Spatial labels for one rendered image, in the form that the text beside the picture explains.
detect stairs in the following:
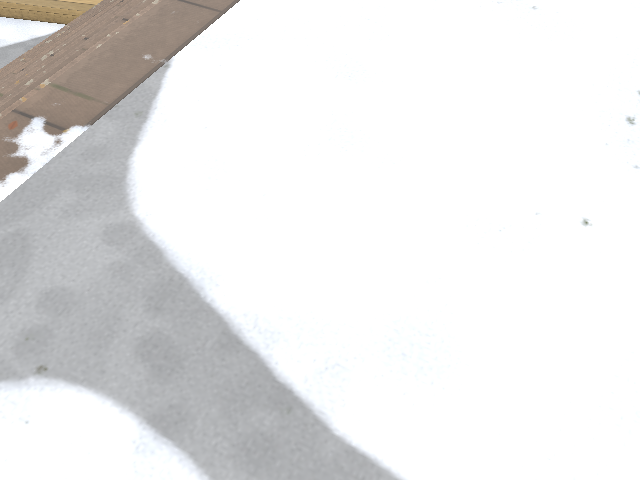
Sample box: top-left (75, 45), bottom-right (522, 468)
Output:
top-left (0, 0), bottom-right (155, 113)

